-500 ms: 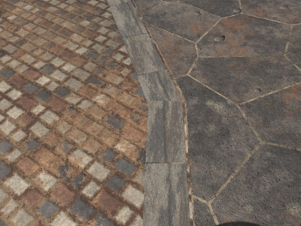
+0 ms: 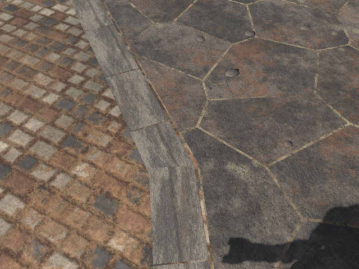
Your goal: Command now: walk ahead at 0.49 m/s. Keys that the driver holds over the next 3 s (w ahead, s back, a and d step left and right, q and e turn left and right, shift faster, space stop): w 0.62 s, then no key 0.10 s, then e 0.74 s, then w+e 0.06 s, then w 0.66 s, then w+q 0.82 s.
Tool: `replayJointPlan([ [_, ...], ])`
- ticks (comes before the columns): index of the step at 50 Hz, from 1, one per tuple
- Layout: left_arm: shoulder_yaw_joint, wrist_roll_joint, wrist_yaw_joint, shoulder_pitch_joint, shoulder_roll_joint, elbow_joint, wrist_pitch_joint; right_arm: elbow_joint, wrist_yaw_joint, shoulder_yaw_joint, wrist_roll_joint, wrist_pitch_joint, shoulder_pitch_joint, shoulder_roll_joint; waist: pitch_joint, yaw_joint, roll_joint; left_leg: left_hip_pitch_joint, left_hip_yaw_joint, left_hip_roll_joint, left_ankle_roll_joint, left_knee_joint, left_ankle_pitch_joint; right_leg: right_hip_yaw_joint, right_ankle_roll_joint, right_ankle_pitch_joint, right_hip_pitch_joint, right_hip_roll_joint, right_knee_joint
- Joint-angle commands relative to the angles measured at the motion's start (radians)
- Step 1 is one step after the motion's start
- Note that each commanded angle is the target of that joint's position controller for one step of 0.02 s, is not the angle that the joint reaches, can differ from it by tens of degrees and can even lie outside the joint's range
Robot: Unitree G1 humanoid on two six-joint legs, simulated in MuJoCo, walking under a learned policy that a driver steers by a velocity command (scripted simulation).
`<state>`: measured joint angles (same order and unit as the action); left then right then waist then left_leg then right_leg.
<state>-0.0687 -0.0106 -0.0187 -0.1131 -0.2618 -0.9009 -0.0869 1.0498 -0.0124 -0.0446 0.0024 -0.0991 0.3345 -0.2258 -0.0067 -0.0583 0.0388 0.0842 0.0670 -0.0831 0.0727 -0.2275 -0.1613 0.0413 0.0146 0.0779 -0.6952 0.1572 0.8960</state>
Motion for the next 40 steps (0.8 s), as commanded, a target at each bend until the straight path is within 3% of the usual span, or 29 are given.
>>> replayJointPlan([
  [1, 0.002, 0.001, 0.01, 0.058, -0.026, 0.056, -0.008, -0.061, 0.016, -0.026, -0.009, -0.011, -0.023, -0.158, -0.059, 0.02, -0.079, 0.083, -0.136, 0.253, 0.138, 0.135, 0.169, -0.029, -0.01, -0.165, 0.044, -0.022, -0.19],
  [4, 0.011, -0.009, 0.026, 0.156, -0.024, 0.084, -0.011, -0.039, 0.018, -0.029, -0.018, -0.002, 0.046, -0.168, -0.075, -0.017, -0.082, 0.005, -0.125, 0.272, 0.131, 0.113, 0.152, -0.05, -0.009, -0.181, 0.054, -0.051, -0.297],
  [7, 0.012, -0.014, 0.046, 0.209, -0.041, 0.118, -0.018, -0.02, 0.021, -0.036, -0.021, 0.015, 0.082, -0.176, -0.086, -0.017, -0.091, -0.12, -0.14, 0.329, 0.119, 0.052, 0.193, -0.039, 0.019, -0.099, 0.026, -0.063, -0.361],
  [9, 0.002, -0.015, 0.055, 0.167, -0.071, 0.118, -0.024, -0.023, 0.024, -0.043, -0.022, 0.026, 0.064, -0.191, -0.057, 0.023, -0.112, -0.167, -0.141, 0.35, 0.098, -0.015, 0.324, -0.05, 0.048, -0.024, 0.103, -0.086, -0.389],
  [10, -0.011, -0.014, 0.055, 0.093, -0.098, 0.101, -0.026, -0.03, 0.024, -0.046, -0.021, 0.031, 0.039, -0.199, -0.009, 0.071, -0.126, -0.166, -0.122, 0.336, 0.083, -0.103, 0.489, -0.077, 0.067, -0.003, 0.219, -0.118, -0.402],
  [11, -0.036, -0.012, 0.05, -0.069, -0.14, 0.05, -0.026, -0.038, 0.024, -0.039, -0.017, 0.037, 0.022, -0.18, 0.086, 0.148, -0.114, -0.123, -0.082, 0.285, 0.058, -0.286, 0.603, -0.101, 0.096, -0.015, 0.43, -0.149, -0.412],
  [12, -0.059, 0.001, 0.041, -0.264, -0.214, 0.005, -0.024, -0.063, 0.023, -0.022, -0.002, 0.037, 0.028, -0.145, 0.237, 0.21, -0.031, 0.071, -0.036, 0.225, 0.024, -0.587, 0.409, 0.061, 0.157, -0.034, 0.745, -0.003, -0.377],
  [13, -0.076, 0.008, 0.046, -0.348, -0.294, -0.024, -0.018, -0.068, 0.011, 0.018, -0.003, 0.014, 0.155, -0.004, 0.374, 0.147, 0.241, 0.489, -0.033, 0.031, -0.045, -0.959, -0.211, 0.552, 0.325, 0.16, 1.104, 0.232, -0.487],
  [14, -0.047, 0.004, 0.048, -0.339, -0.193, -0.018, -0.019, -0.057, 0.007, 0.001, -0.026, -0.012, 0.108, -0.09, 0.385, 0.173, 0.181, 0.612, -0.184, 0.049, -0.029, -1.101, -0.4, 0.687, 0.312, 0.246, 1.109, 0.236, -0.591],
  [15, -0.031, 0.001, 0.045, -0.243, -0.147, -0.001, -0.023, -0.089, 0.004, -0.017, -0.051, -0.028, 0.011, -0.158, 0.23, 0.161, 0.134, 0.684, -0.179, 0.102, -0.009, -1.13, -0.335, 0.533, 0.262, 0.196, 0.984, 0.203, -0.599],
  [16, -0.02, 0.006, 0.044, -0.156, -0.119, 0.022, -0.025, -0.102, 0.011, -0.018, -0.051, -0.033, -0.048, -0.16, 0.151, 0.13, 0.049, 0.653, -0.151, 0.158, -0.006, -1.09, -0.24, 0.399, 0.237, 0.083, 0.835, 0.166, -0.617],
  [17, -0.012, 0.014, 0.048, -0.104, -0.092, 0.026, -0.028, -0.105, 0.018, -0.024, -0.035, -0.028, -0.077, -0.152, 0.087, 0.101, 0.007, 0.61, -0.139, 0.191, -0.01, -1.024, -0.182, 0.307, 0.224, -0.012, 0.702, 0.13, -0.647],
  [18, -0.004, 0.022, 0.051, -0.085, -0.067, 0.024, -0.032, -0.101, 0.02, -0.03, -0.026, -0.015, -0.061, -0.139, 0.073, 0.066, 0.024, 0.544, -0.147, 0.22, -0.009, -0.976, -0.143, 0.243, 0.209, -0.052, 0.625, 0.099, -0.674],
  [20, -0.004, 0.019, 0.053, -0.103, -0.066, 0.006, -0.035, -0.094, 0.021, -0.027, -0.024, 0.01, -0.033, -0.095, 0.053, 0.042, 0.031, 0.497, -0.138, 0.231, -0.017, -0.911, -0.117, 0.186, 0.216, -0.077, 0.56, 0.077, -0.724],
  [23, -0.015, 0.016, 0.035, -0.151, -0.112, -0.016, -0.035, -0.125, 0.024, -0.03, -0.014, 0.026, -0.116, -0.093, 0.002, 0.046, 0.011, 0.579, -0.128, 0.243, -0.044, -0.78, -0.015, 0.135, 0.229, -0.106, 0.547, 0.078, -0.773],
  [26, -0.015, 0.012, 0.019, -0.191, -0.115, -0.031, -0.025, -0.157, 0.019, -0.031, -0.008, 0.023, -0.218, -0.087, -0.024, 0.069, 0.014, 0.623, -0.117, 0.234, -0.061, -0.608, 0.144, 0.078, 0.206, -0.101, 0.571, 0.055, -0.791],
  [31, -0.016, 0.0, 0.011, -0.275, -0.125, -0.066, -0.017, -0.199, 0.003, -0.019, -0.017, 0.014, -0.377, -0.069, -0.065, 0.12, 0.017, 0.582, -0.072, 0.187, -0.06, -0.385, 0.268, 0.017, 0.18, -0.073, 0.621, 0.041, -0.791],
  [33, -0.015, 0.004, 0.008, -0.289, -0.119, -0.082, -0.003, -0.217, -0.007, -0.014, -0.013, 0.007, -0.42, -0.064, -0.085, 0.127, 0.015, 0.565, -0.06, 0.163, -0.05, -0.323, 0.252, -0.007, 0.17, -0.214, 0.661, 0.047, -0.733],
  [36, -0.02, 0.005, 0.0, -0.275, -0.133, -0.094, 0.017, -0.217, -0.023, -0.022, -0.01, -0.005, -0.381, -0.095, -0.032, 0.089, 0.054, 0.459, -0.059, 0.128, -0.015, -0.275, 0.196, -0.006, 0.133, -0.433, 0.726, 0.068, -0.607],
  [38, -0.018, -0.003, -0.002, -0.237, -0.131, -0.085, 0.024, -0.161, -0.016, -0.051, 0.005, -0.014, -0.202, -0.156, 0.068, -0.006, 0.048, 0.212, -0.036, 0.083, 0.021, -0.196, 0.289, -0.006, 0.086, -0.572, 0.715, 0.008, -0.406],
  [39, -0.007, 0.009, -0.001, -0.251, -0.106, -0.065, 0.022, -0.132, -0.008, -0.068, 0.025, -0.02, -0.082, -0.225, 0.187, -0.033, -0.02, -0.049, -0.121, 0.199, 0.061, -0.262, 0.677, -0.032, 0.042, -0.374, 0.579, -0.056, -0.209],
  [40, 0.026, 0.016, 0.005, -0.38, 0.001, -0.074, 0.013, -0.122, 0.003, -0.074, 0.043, -0.007, -0.002, -0.278, 0.353, -0.004, -0.232, -0.447, -0.415, 0.489, 0.238, -0.322, 0.998, -0.073, -0.033, 0.255, 0.22, -0.196, 0.186],
])
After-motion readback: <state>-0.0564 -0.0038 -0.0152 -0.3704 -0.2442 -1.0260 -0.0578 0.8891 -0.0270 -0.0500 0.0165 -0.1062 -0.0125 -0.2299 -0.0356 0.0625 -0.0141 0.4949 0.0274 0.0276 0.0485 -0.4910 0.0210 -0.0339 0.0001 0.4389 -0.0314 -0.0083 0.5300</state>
